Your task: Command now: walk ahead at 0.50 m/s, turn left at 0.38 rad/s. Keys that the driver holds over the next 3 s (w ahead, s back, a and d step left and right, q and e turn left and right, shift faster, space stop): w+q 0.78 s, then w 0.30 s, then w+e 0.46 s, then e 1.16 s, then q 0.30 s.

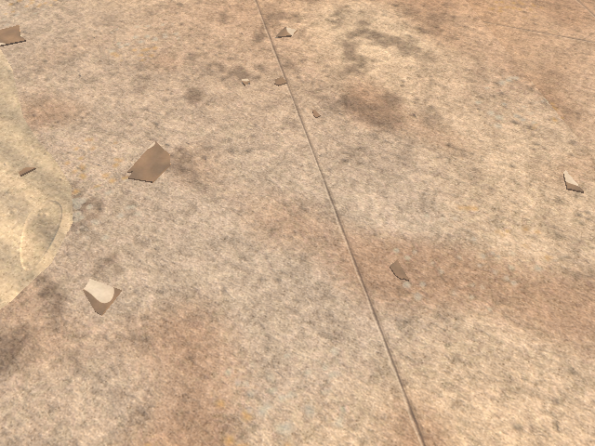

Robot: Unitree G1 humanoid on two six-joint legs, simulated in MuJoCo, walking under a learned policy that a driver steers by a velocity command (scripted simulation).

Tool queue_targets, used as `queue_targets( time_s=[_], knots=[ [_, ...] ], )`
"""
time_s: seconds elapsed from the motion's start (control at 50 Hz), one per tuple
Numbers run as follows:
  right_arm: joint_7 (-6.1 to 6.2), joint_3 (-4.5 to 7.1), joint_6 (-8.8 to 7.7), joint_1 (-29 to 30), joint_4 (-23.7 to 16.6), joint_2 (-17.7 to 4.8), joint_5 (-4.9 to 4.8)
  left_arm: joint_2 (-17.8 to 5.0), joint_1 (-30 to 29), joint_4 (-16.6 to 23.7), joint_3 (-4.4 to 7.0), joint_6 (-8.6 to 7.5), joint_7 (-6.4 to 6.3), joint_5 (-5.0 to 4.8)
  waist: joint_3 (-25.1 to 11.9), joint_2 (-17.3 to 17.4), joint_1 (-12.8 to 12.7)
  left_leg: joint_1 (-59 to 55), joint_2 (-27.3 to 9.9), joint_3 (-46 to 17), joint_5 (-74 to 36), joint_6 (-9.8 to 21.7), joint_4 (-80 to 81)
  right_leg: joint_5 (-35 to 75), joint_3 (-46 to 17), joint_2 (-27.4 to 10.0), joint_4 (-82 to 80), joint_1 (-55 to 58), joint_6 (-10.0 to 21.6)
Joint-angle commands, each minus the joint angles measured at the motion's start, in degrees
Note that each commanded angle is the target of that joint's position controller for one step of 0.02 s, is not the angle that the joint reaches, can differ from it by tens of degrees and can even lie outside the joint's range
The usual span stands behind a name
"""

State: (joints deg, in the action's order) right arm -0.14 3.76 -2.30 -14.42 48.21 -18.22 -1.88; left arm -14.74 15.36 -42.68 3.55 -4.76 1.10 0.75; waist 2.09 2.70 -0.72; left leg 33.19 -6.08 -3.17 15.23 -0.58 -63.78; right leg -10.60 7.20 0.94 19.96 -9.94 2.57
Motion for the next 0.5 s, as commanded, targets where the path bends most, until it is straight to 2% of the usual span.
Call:
queue_targets(
  time_s=[0.02, 0.08, 0.12, 0.18, 0.22, 0.26, 0.28, 0.3, 0.32, 0.34, 0.36, 0.38, 0.4, 0.42, 0.44, 0.5],
  knots=[
    [0.16, 0.52, 0.61, -1.1, -3.2, -1.3, 0.28, -6.4, -3.1, 2.2, 1.9, -1.9, -0.65, 0.42, 0.1, -6.7, 1.6, 5.2, -2.4, -3.3, -7.3, -0.8, 3.5, 13.4, -7.6, -15.8, -12.9, 1.9, 8.7],
    [-0.95, 0.0, 0.14, 3.5, -4.7, -0.3, 0.62, -8.0, -2.4, 1.0, 2.35, -1.62, -1.33, 0.23, 1.5, -5.9, 0.3, 4.4, -1.6, -1.2, -16.1, -0.4, 14.7, 14.1, -1.8, -14.6, -13.6, 3.0, 7.5],
    [-1.78, -0.48, 0.01, 7.8, -6.2, 0.2, 0.78, -9.3, -0.8, -0.1, 2.79, -1.25, -1.71, -0.18, 2.8, -4.8, -1.4, 4.0, -1.1, 1.1, -18.4, 0.4, 20.0, 14.3, 0.4, -15.5, -14.1, 4.6, 7.2],
    [-2.74, -0.56, 0.11, 12.1, -8.7, -0.3, 0.73, -10.5, 1.6, -1.8, 3.38, -0.2, -1.92, -1.2, 4.2, -4.3, -2.7, 6.0, -0.6, 2.8, -16.2, 2.2, 25.0, 16.0, 2.2, -17.3, -12.2, 10.8, 6.4],
    [-3.31, -0.25, 0.21, 13.2, -10.1, -1.1, 0.76, -11.5, 1.9, -2.5, 3.76, 0.74, -2.02, -1.81, 3.9, -4.9, -2.2, 5.4, 0.7, 4.8, -11.7, 3.9, 26.7, 23.2, 3.5, -18.2, -8.7, 14.6, 5.4],
    [-3.48, 0.81, 0.55, 10.1, -10.4, -3.0, 0.72, -13.3, 1.0, -2.4, 4.21, 1.67, -2.36, -2.18, 0.2, -6.8, 0.4, -1.4, 4.6, 8.5, -5.7, 6.2, 26.5, 42.4, 5.0, -17.9, -0.3, 16.5, 4.0],
    [-3.35, 1.93, 0.73, 4.4, -9.4, -4.8, 0.52, -13.7, 0.1, -2.2, 4.27, 2.24, -2.49, -2.39, -3.2, -7.0, 3.9, -9.0, 7.3, 10.1, -4.1, 7.7, 27.1, 49.2, 6.0, -16.9, 8.5, 15.5, 3.0],
    [-2.65, 3.87, 0.91, -4.8, -7.0, -8.0, 0.35, -13.0, -0.4, -1.9, 3.83, 2.46, -2.63, -2.54, -8.1, -5.6, 8.8, -22.9, 9.9, 9.7, -6.9, 9.9, 30.5, 46.7, 7.3, -14.4, 21.3, 9.8, 0.9],
    [-1.3, 5.73, 1.58, -11.7, -5.6, -13.9, 0.07, -9.3, 1.5, -0.7, 2.4, 1.91, -2.69, -0.63, -12.8, 4.3, 9.9, -39.0, 0.7, -6.1, -8.8, 13.7, 32.3, 20.2, 7.4, -10.7, 40.2, -5.4, -2.2],
    [-1.41, 5.79, 0.85, -7.7, -7.7, -17.4, 0.04, -3.1, 4.8, 2.3, 0.36, 0.15, -2.02, -0.09, -19.5, 14.9, 3.4, -54.0, -11.5, -40.5, 5.4, 25.5, 42.8, -22.8, -2.7, 2.4, 59.0, -27.9, -5.4],
    [-2.02, 4.16, -0.08, -8.0, -8.7, -12.0, 0.41, -8.6, -1.4, 2.7, 1.2, -1.98, -1.18, -2.1, -20.7, 5.2, 7.6, -54.2, -12.6, -43.0, 8.7, 23.4, 48.6, -21.8, -13.2, -0.3, 61.1, -33.7, -3.6],
    [-2.05, 3.45, -0.92, -6.7, -8.4, -9.3, 0.85, -9.6, -5.5, 4.1, 1.43, -3.03, -0.83, -3.7, -13.4, 3.0, 7.3, -48.5, -11.0, -35.1, 5.6, 21.0, 48.5, -17.1, -12.6, -2.5, 58.6, -36.2, -2.0],
    [-2.06, 3.0, -1.43, -3.4, -8.6, -8.0, 0.77, -8.8, -5.9, 3.8, 1.27, -3.49, -1.27, -2.8, -8.1, -2.3, 4.5, -39.9, -8.5, -28.2, -1.5, 19.0, 48.1, -12.7, -12.5, -5.1, 53.1, -34.1, -1.6],
    [-1.76, 2.4, -1.6, -0.2, -9.2, -5.8, 0.88, -9.4, -5.8, 3.1, 1.73, -3.31, -1.7, -1.11, -6.3, -2.2, 2.5, -33.8, -6.4, -23.0, -8.0, 17.8, 48.3, -10.0, -12.5, -6.9, 48.0, -30.3, -1.9],
    [-1.42, 2.02, -1.62, 1.4, -10.2, -5.1, 1.56, -9.5, -4.7, 2.9, 1.97, -2.69, -1.61, -0.62, -5.4, -0.7, 1.0, -29.5, -5.0, -20.6, -12.4, 17.5, 49.3, -8.2, -12.8, -7.6, 46.1, -26.7, -2.3],
    [-0.49, 2.35, -1.84, 0.7, -10.3, -6.3, 1.29, -7.6, -4.7, 3.1, 1.7, -1.02, -1.56, 0.09, -4.3, -1.0, 0.0, -23.8, -3.1, -15.8, -20.6, 17.9, 51.1, -4.6, -11.2, -7.0, 39.0, -24.4, -4.9]
  ],
)
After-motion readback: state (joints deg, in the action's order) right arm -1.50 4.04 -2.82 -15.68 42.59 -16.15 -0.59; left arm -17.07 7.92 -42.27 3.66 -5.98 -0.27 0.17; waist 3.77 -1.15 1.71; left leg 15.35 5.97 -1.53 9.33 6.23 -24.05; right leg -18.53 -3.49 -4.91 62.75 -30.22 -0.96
